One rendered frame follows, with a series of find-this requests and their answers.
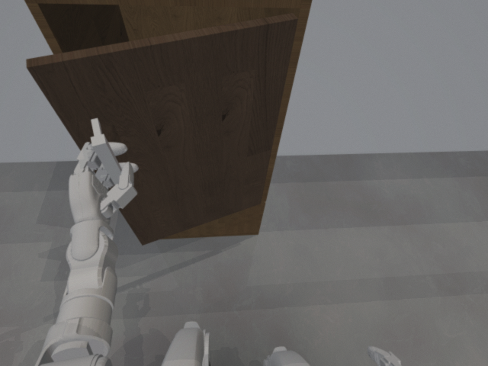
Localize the robot left hand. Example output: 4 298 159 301
69 142 139 225

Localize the right robot thigh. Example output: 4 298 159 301
263 351 310 366

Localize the robot left forearm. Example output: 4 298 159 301
35 219 118 366

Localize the handle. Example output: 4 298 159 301
91 118 122 185

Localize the robot right hand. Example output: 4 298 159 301
368 346 402 366

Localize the robot left shin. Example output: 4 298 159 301
176 322 200 334

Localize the cupboard door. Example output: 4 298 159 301
26 13 298 246

